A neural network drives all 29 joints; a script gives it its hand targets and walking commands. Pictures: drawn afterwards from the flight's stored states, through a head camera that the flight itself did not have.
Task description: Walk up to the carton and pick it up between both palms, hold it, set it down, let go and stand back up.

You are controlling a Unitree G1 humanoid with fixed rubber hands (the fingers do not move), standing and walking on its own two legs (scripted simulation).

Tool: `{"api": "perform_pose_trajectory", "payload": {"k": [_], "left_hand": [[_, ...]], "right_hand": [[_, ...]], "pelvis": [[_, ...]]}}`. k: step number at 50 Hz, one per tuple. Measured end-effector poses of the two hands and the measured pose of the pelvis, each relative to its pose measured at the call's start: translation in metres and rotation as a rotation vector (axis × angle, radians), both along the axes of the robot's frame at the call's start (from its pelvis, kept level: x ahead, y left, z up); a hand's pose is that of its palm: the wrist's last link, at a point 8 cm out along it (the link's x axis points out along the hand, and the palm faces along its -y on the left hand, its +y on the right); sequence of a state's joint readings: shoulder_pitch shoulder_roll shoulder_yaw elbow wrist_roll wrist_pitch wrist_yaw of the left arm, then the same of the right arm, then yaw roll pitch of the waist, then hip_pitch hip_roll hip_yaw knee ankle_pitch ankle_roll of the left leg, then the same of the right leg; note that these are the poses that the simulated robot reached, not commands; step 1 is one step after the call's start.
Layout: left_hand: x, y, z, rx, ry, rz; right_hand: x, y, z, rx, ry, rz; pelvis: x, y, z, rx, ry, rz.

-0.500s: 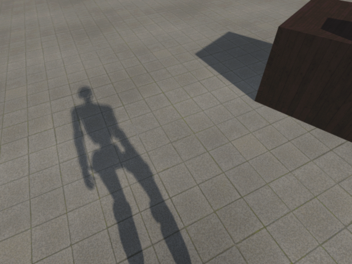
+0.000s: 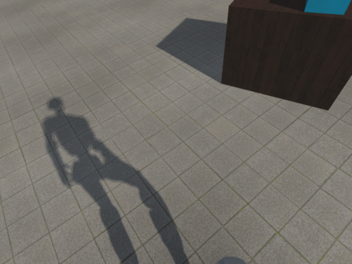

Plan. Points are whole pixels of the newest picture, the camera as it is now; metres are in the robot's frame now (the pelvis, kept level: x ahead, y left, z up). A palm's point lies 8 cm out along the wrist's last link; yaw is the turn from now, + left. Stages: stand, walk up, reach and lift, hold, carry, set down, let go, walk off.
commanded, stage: walk up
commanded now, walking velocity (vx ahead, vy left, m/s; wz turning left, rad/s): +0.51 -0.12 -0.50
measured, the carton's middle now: out of the picture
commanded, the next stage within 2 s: none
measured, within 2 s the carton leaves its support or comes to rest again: neither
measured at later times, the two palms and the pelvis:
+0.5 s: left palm out of the picture +0.12 +0.05 -0.12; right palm out of the picture +0.32 -0.44 -0.10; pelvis +0.20 -0.18 +0.00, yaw -16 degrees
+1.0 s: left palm (204, 93) +0.76 -0.09 -0.11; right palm out of the picture +0.30 -0.47 -0.09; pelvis +0.52 -0.27 +0.01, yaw -22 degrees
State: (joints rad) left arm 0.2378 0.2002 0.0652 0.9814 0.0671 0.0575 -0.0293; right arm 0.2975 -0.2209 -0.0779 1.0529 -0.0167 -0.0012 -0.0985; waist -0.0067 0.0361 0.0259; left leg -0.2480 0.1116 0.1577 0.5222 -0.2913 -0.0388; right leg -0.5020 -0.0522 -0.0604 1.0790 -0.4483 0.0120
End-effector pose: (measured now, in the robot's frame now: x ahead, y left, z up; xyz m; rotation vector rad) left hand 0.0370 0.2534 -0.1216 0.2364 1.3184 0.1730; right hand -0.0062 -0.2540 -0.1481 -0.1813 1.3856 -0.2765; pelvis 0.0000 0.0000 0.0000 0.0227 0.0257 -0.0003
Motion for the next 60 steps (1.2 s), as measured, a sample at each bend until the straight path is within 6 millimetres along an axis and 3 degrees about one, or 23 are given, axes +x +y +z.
{"api": "perform_pose_trajectory", "payload": {"k": [4, 6, 9, 11, 13, 19, 21, 23, 25, 28, 32, 34, 36, 37, 39, 43, 46, 48, 51, 55, 57, 60], "left_hand": [[0.081, -0.031, 0.017, -0.022, -0.177, -0.063], [0.112, -0.054, 0.021, -0.032, -0.253, -0.087], [0.135, -0.089, 0.009, -0.014, -0.264, -0.131], [0.136, -0.115, -0.004, -0.020, -0.238, -0.133], [0.123, -0.137, -0.013, -0.039, -0.189, -0.105], [0.059, -0.185, -0.012, -0.098, 0.134, -0.046], [0.056, -0.195, -0.007, -0.113, 0.212, -0.041], [0.066, -0.201, -0.002, -0.113, 0.254, -0.041], [0.087, -0.201, 0.001, -0.096, 0.274, -0.048], [0.138, -0.194, 0.000, -0.049, 0.270, -0.067], [0.224, -0.183, -0.017, 0.003, 0.257, -0.113], [0.276, -0.181, -0.029, 0.013, 0.251, -0.142], [0.335, -0.184, -0.037, 0.011, 0.212, -0.172], [0.366, -0.189, -0.036, 0.004, 0.182, -0.190], [0.426, -0.200, -0.027, -0.012, 0.124, -0.249], [0.554, -0.228, -0.004, -0.032, -0.047, -0.374], [0.644, -0.267, 0.007, -0.072, -0.221, -0.417], [0.689, -0.302, 0.012, -0.121, -0.309, -0.440], [0.728, -0.361, 0.014, -0.209, -0.361, -0.490], [0.747, -0.433, 0.006, -0.289, -0.309, -0.555], [0.753, -0.461, 0.000, -0.285, -0.260, -0.577], [0.765, -0.490, -0.012, -0.217, -0.198, -0.597]], "right_hand": [[-0.017, -0.044, 0.007, -0.020, 0.043, -0.045], [-0.007, -0.070, 0.004, -0.014, 0.018, -0.057], [0.025, -0.114, -0.012, -0.013, -0.069, -0.068], [0.048, -0.137, -0.021, -0.008, -0.098, -0.045], [0.077, -0.149, -0.019, 0.011, -0.124, -0.018], [0.214, -0.162, 0.037, 0.058, -0.359, 0.054], [0.254, -0.170, 0.049, 0.049, -0.416, 0.060], [0.290, -0.179, 0.054, 0.041, -0.453, 0.048], [0.325, -0.187, 0.052, 0.040, -0.485, 0.025], [0.379, -0.190, 0.040, 0.060, -0.522, -0.009], [0.453, -0.186, 0.018, 0.086, -0.547, -0.022], [0.478, -0.183, 0.009, 0.087, -0.517, -0.028], [0.481, -0.185, 0.005, 0.071, -0.454, -0.038], [0.474, -0.189, 0.005, 0.057, -0.415, -0.065], [0.446, -0.202, 0.012, 0.018, -0.319, -0.170], [0.375, -0.222, 0.045, -0.096, -0.136, -0.366], [0.327, -0.222, 0.060, -0.121, 0.012, -0.451], [0.309, -0.217, 0.064, -0.101, 0.096, -0.485], [0.307, -0.210, 0.060, -0.044, 0.164, -0.515], [0.349, -0.218, 0.040, 0.057, 0.158, -0.511], [0.380, -0.235, 0.027, 0.099, 0.131, -0.504], [0.429, -0.285, 0.000, 0.129, 0.087, -0.485]], "pelvis": [[0.016, -0.034, 0.003, -0.010, 0.009, -0.026], [0.028, -0.054, 0.000, -0.004, 0.013, -0.066], [0.047, -0.089, -0.016, -0.002, 0.007, -0.123], [0.057, -0.108, -0.025, -0.036, -0.007, -0.121], [0.071, -0.123, -0.024, -0.031, -0.006, -0.118], [0.124, -0.161, 0.004, -0.008, 0.001, -0.216], [0.146, -0.170, 0.007, -0.012, 0.003, -0.236], [0.171, -0.175, 0.007, -0.019, 0.005, -0.265], [0.198, -0.177, 0.004, -0.029, 0.008, -0.286], [0.243, -0.179, -0.005, -0.038, 0.015, -0.297], [0.311, -0.183, -0.026, -0.036, 0.028, -0.326], [0.342, -0.187, -0.032, 0.015, 0.022, -0.308], [0.367, -0.191, -0.030, 0.044, 0.013, -0.303], [0.379, -0.192, -0.026, 0.025, 0.016, -0.314], [0.405, -0.195, -0.014, -0.023, 0.013, -0.353], [0.459, -0.216, 0.011, -0.080, -0.022, -0.389], [0.491, -0.236, 0.016, -0.096, -0.051, -0.381], [0.507, -0.250, 0.015, -0.088, -0.063, -0.374], [0.527, -0.273, 0.011, -0.067, -0.069, -0.393], [0.553, -0.308, 0.005, -0.033, -0.039, -0.407], [0.567, -0.330, 0.000, -0.012, -0.017, -0.410], [0.593, -0.369, -0.013, 0.019, 0.023, -0.434]]}}
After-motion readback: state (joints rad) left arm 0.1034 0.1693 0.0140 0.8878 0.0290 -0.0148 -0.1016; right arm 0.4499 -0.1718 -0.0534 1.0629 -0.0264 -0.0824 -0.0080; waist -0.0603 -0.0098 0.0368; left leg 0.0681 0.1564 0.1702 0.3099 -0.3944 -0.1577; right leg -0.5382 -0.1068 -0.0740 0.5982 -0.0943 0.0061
